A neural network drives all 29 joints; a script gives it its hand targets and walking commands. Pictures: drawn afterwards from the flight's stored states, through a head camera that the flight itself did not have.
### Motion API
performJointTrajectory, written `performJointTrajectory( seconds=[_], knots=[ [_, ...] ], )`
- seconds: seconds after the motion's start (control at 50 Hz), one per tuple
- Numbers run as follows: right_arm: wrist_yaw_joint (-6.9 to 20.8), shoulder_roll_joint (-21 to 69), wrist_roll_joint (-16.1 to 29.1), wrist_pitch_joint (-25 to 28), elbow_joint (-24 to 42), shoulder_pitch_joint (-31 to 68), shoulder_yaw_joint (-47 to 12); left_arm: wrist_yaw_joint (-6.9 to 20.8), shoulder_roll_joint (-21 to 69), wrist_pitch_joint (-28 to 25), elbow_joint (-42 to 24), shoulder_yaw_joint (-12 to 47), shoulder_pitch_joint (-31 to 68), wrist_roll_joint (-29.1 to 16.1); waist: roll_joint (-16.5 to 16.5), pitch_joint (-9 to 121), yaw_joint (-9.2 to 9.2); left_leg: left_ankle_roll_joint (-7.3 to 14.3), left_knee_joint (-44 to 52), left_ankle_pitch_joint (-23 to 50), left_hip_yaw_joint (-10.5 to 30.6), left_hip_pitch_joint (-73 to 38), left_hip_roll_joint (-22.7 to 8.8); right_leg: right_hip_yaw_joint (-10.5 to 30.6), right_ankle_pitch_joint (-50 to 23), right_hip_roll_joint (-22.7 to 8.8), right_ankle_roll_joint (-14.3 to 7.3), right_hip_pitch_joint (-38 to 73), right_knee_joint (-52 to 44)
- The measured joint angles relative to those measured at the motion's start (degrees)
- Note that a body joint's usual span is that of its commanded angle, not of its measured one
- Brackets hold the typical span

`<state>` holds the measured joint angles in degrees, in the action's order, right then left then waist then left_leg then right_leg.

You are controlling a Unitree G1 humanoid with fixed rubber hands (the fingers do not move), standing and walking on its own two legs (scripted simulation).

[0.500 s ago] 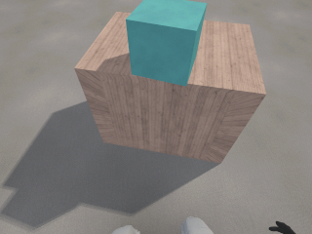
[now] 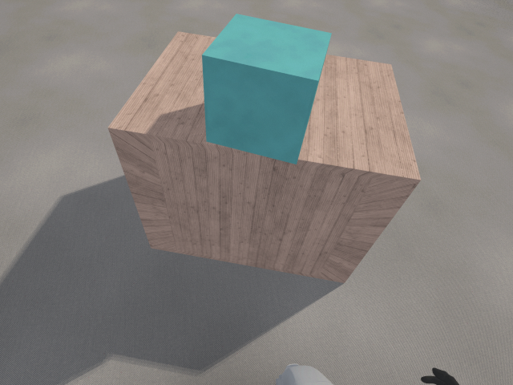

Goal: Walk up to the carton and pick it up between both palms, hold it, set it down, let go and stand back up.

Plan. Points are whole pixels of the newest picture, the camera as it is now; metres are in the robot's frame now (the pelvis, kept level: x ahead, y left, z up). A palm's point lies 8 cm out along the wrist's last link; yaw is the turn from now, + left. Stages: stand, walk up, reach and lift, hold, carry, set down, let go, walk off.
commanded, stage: walk up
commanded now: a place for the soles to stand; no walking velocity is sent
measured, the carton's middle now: (266, 89) +0.79 -0.07 +0.02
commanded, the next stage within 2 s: none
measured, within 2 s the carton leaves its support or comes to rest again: neither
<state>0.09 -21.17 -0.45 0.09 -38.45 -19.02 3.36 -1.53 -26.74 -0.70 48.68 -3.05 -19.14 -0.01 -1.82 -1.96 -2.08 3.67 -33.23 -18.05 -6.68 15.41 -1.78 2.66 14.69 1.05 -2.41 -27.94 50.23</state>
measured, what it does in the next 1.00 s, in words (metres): steps on the spot: right foot, then left foot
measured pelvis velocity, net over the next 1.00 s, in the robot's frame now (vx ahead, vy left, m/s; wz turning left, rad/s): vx -0.01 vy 0.00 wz -0.11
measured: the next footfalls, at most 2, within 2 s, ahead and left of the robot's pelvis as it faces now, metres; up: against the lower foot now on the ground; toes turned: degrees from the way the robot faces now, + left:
right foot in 0.10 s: +0.08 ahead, -0.15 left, +0.00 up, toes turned +1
left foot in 0.48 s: +0.05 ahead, +0.10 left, +0.00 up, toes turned +1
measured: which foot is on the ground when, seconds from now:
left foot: down 0.00-0.12, up 0.14-0.46, down 0.48-0.98, up 1.00-1.00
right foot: up 0.00-0.08, down 0.10-0.50, up 0.52-0.96, down 0.98-1.00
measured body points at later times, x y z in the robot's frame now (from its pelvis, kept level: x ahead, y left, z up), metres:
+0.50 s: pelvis -0.01 +0.01 -0.02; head +0.02 -0.01 +0.42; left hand +0.09 +0.35 -0.11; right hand +0.05 -0.33 -0.12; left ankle +0.01 +0.10 -0.74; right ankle +0.04 -0.15 -0.73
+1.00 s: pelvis -0.01 +0.00 -0.02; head -0.01 +0.00 +0.43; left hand +0.09 +0.33 -0.12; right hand +0.05 -0.33 -0.11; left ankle +0.01 +0.10 -0.73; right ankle +0.00 -0.12 -0.74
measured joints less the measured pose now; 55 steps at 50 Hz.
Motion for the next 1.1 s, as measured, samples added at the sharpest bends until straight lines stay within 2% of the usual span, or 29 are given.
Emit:
performJointTrajectory(
  seconds=[0.1, 0.14, 0.18, 0.24, 0.34, 0.46, 0.5, 0.52, 0.58, 0.62, 0.72, 0.82, 0.94, 0.98, 1.04, 1.1],
  knots=[
    [0.0, -0.7, 0.0, 0.0, 0.0, 0.0, 0.2, 0.4, 0.0, -0.1, 0.0, 0.0, 0.0, 0.0, 1.6, -2.1, 0.05, -1.0, -6.7, -3.8, -0.1, 0.1, 0.0, -1.7, 1.8, -1.0, 0.0, 8.6, -10.6],
    [0.0, -1.6, 0.0, -0.9, -0.1, 1.1, 0.7, 0.3, 0.6, -0.4, 0.0, 0.0, 0.0, 0.0, 3.6, -3.6, 0.28, -1.2, -12.6, -8.3, 0.2, 0.8, -0.9, -1.6, 5.3, 0.0, 1.0, 9.7, -9.3],
    [0.0, -1.8, 0.0, -1.8, 0.0, 2.0, 1.0, 0.1, 0.9, -0.5, 0.0, 0.0, 0.0, 0.0, 4.5, -4.3, 0.30, -1.2, -19.3, -12.2, 0.3, 2.3, -0.8, -1.1, 5.4, 0.4, 1.2, 9.6, -7.4],
    [0.2, -2.4, 0.0, -2.1, 0.0, 2.9, 1.2, -0.6, 0.9, -0.5, 0.0, 0.0, 0.0, 0.0, 4.9, -4.8, 0.33, -1.3, -23.7, -12.5, 0.4, 3.3, -0.8, 0.3, 4.6, 0.3, 1.2, 9.9, -7.4],
    [0.4, -3.8, 0.0, -2.4, 0.0, 3.0, 2.3, -0.9, 0.9, -1.1, -0.7, 0.0, 0.0, 0.0, 5.4, -4.9, 0.31, -1.3, -21.9, -12.4, 0.5, 3.3, -0.8, 2.4, 4.0, 0.5, 1.2, 8.2, -7.4],
    [0.5, -4.0, 0.0, -2.5, 0.0, 3.0, 2.7, -1.1, 0.9, -1.1, -1.6, 0.0, 0.0, 0.0, 4.8, -4.5, 0.29, -1.3, -14.3, -12.5, 0.6, 3.3, -0.9, 3.6, 3.5, 0.7, 1.2, 5.7, -7.3],
    [0.5, -3.8, 0.0, -2.3, -0.1, 2.8, 2.6, -1.2, 0.9, -1.1, -1.7, 0.0, 0.4, 0.0, 3.6, -4.2, 0.30, -1.4, -11.0, -5.7, 0.2, 3.3, -0.1, 4.2, 3.5, 0.1, 1.2, 4.8, -6.8],
    [0.5, -3.6, 0.0, -2.0, -0.1, 2.6, 2.3, -1.2, 1.0, -1.1, -1.7, 0.0, 0.5, 0.0, 2.7, -3.9, 0.29, -1.3, -10.4, -3.1, -0.2, 3.3, 0.4, 4.8, 3.8, -0.1, 1.2, 4.4, -6.0],
    [0.5, -3.5, 0.0, -1.2, -0.5, 2.2, 1.9, -1.1, 1.4, -0.9, -1.7, 0.0, 0.5, 0.0, 2.3, -2.2, 0.26, -0.7, -9.0, -3.8, -0.2, 3.2, -0.2, 4.3, 9.5, 1.7, 1.2, 0.9, 2.4],
    [0.4, -3.3, 0.0, -0.5, -0.4, 2.1, 1.7, -0.9, 1.1, -0.9, -1.7, 0.0, 0.5, 0.0, 1.4, -1.2, 0.28, -0.5, -6.7, -3.1, -0.3, 2.9, -0.2, 3.9, 10.2, 1.8, 1.2, -0.9, 5.6],
    [0.1, -3.3, 0.0, 0.6, -0.5, 2.1, 1.3, 0.0, 1.1, -0.9, -1.7, 0.0, 0.5, 0.0, -0.3, -1.0, 0.32, -0.2, -4.4, -1.6, -0.3, 2.2, -0.2, 3.3, 9.8, 0.7, 1.2, -2.2, 6.4],
    [0.1, -3.1, 0.0, 0.6, -0.5, 2.1, 0.6, 0.4, 1.0, -0.6, -1.7, 0.0, 0.5, 0.0, -0.8, -1.1, 0.34, -0.2, -4.6, -1.6, -0.3, 2.2, -0.2, 2.0, 8.4, -0.4, 1.2, -1.2, 4.5],
    [0.1, -3.1, 0.0, 0.6, -0.5, 2.1, 0.5, 0.9, 1.0, -0.6, -1.7, 0.0, 0.5, 0.0, 0.6, -1.6, 0.38, -0.7, -7.5, -3.0, -0.4, 2.2, -0.2, -1.3, 8.3, -1.6, 1.2, 6.1, -4.0],
    [0.1, -3.2, 0.0, 0.6, -0.5, 2.3, 0.5, 0.8, 1.1, -0.6, -1.7, 0.0, 0.5, 0.0, 1.5, -2.2, 0.41, -1.0, -10.4, -4.6, -0.3, 2.2, -0.5, -1.7, 7.0, -1.1, 1.2, 10.0, -8.4],
    [0.1, -3.2, 0.0, -0.2, -0.5, 2.7, 0.4, 0.9, 1.5, -0.6, -1.5, 0.0, 0.5, 0.0, 3.6, -2.8, 0.53, -1.1, -17.2, -11.4, -0.1, 3.1, -1.1, -1.6, 7.2, -0.2, 1.4, 10.6, -6.3],
    [0.1, -3.5, 0.0, -0.3, -0.5, 3.0, 0.5, 0.5, 1.5, -0.6, -1.5, 0.0, 0.5, 0.0, 3.9, -3.2, 0.67, -1.1, -21.5, -12.4, 0.0, 4.1, -1.1, -0.3, 7.2, -0.6, 1.4, 11.1, -6.8]
  ],
)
